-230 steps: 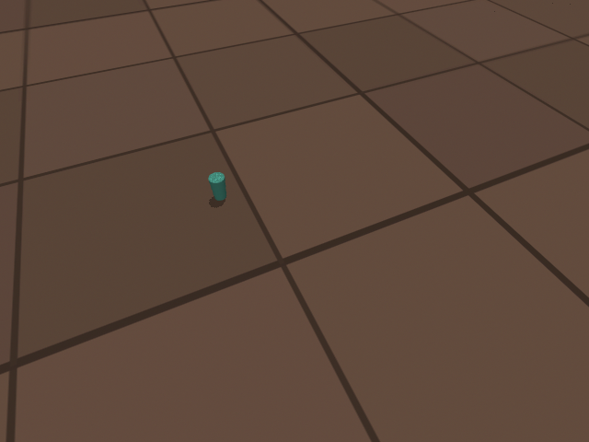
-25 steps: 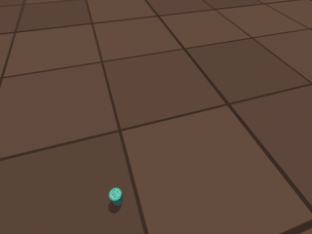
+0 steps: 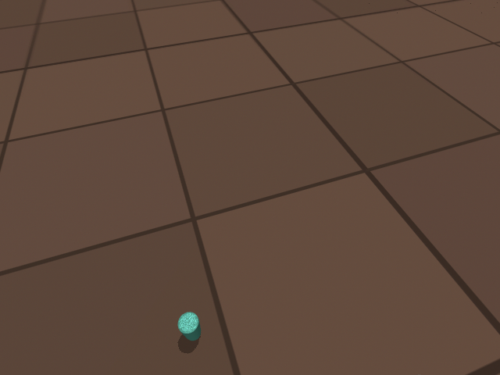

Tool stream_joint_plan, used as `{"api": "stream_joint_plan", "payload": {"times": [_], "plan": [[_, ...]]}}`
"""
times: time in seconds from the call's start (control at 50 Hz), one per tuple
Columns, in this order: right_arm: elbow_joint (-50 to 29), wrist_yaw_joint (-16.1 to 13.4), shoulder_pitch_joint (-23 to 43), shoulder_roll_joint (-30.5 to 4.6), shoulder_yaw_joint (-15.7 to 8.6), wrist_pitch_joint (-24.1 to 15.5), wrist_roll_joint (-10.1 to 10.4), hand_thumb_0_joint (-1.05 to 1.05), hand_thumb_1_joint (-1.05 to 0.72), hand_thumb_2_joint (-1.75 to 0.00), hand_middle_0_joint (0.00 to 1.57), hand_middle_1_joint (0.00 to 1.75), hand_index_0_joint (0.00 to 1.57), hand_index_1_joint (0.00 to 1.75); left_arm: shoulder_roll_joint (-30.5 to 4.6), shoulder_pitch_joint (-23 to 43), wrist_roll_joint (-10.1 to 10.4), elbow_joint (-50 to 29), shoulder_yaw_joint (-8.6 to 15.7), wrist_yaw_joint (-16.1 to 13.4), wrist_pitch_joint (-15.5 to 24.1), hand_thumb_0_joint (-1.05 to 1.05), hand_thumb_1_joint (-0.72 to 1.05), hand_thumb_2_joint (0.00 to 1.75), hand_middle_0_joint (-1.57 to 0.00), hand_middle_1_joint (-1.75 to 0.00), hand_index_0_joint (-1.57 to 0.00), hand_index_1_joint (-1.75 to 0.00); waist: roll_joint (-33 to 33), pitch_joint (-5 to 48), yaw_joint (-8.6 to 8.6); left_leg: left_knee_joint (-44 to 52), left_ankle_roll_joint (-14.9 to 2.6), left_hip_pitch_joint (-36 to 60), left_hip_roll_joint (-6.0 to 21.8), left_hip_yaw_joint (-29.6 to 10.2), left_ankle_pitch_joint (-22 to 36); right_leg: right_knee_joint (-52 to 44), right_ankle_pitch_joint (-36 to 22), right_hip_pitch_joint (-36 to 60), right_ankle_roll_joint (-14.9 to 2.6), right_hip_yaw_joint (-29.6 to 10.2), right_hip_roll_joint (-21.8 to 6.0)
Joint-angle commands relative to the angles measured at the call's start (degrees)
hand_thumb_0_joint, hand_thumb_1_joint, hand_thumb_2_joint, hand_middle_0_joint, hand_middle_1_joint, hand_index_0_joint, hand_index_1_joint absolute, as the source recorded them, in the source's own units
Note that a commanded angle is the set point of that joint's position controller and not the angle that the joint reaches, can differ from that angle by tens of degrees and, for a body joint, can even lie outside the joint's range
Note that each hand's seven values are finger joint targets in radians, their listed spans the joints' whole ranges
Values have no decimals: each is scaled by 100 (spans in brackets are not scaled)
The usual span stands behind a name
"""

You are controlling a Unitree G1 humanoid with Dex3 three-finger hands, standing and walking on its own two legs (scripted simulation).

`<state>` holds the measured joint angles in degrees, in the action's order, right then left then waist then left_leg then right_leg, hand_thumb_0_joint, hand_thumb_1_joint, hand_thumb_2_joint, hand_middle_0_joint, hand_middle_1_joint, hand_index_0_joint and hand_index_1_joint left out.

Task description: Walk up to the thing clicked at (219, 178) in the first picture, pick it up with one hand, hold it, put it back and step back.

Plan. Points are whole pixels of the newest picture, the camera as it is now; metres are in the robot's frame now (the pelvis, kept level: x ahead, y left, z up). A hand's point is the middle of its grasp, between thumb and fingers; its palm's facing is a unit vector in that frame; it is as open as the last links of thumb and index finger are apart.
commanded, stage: walk up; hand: left
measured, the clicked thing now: (190, 327) +0.40 +0.24 -0.72
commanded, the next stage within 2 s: stand in 0.60 s
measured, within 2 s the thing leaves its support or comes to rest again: neither
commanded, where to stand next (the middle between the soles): +0.01 +0.01 m, yaw +1 degrees
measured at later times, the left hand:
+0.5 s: hand out of the picture +0.10 +0.25 -0.16, palm faces -0.03 -0.94 -0.34, open 7.4 cm
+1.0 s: hand out of the picture +0.08 +0.25 -0.15, palm faces -0.03 -0.94 -0.35, open 7.4 cm
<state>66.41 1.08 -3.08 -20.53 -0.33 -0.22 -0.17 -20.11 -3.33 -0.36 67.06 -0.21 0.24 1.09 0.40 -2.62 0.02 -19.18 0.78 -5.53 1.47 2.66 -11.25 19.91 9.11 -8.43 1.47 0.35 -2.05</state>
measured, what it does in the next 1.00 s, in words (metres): stands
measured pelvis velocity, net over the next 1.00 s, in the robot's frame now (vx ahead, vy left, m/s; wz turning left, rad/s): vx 0.00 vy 0.00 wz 0.00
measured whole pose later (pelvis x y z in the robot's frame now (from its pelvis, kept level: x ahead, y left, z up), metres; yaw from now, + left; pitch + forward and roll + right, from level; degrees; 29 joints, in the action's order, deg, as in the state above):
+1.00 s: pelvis +0.00 +0.00 +0.00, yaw +0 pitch -2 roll +0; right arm 65.7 0.8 -4.5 -20.0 -0.4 -0.3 -0.6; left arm -20.1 -5.4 -0.6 65.1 -0.2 0.3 0.3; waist 0.0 -2.8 0.5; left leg -16.9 1.2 -4.2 1.7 2.8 -10.2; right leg 18.3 8.4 -7.5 1.2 0.3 -1.8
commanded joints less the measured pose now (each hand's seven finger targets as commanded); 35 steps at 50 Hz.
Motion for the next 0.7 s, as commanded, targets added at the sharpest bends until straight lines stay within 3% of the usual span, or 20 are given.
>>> {"api": "stream_joint_plan", "payload": {"times": [0.0, 0.56, 0.58, 0.68], "plan": [[-336, -93, 252, -1197, -230, -127, -9, 0, -90, -90, 20, 30, 20, 30, -1227, 289, -10, -323, 246, -72, 121, 0, 90, 90, -20, -30, -20, -30, -51, 530, -4, 383, -179, 20, 616, -452, 500, -325, -722, 205, -192, -471, -565], [-373, -119, -13, -1182, -275, -118, -32, 0, -90, -90, 20, 30, 20, 30, -1151, 238, -33, -428, 281, -81, 80, 0, 90, 90, -20, -30, -20, -30, 16, 442, 48, 416, -197, 14, 630, -420, 494, -235, -809, 207, -215, -484, -511], [-447, -136, 130, -1169, -260, -138, -51, 0, -90, -90, 20, 30, 20, 30, -1205, 237, -16, -485, 269, -85, 76, 0, 90, 90, -20, -30, -20, -30, -24, 418, 46, 421, -148, 58, 722, -502, 1138, -189, -1244, 209, -216, -481, -564], [-431, -148, 93, -1182, -252, -155, -35, 0, -90, -90, 20, 30, 20, 30, -1151, 144, 1, -477, 255, -83, 59, 0, 90, 90, -20, -30, -20, -30, -20, 486, 38, 429, -125, 207, 710, -470, 1169, -291, -1145, 264, -179, -451, -555]]}}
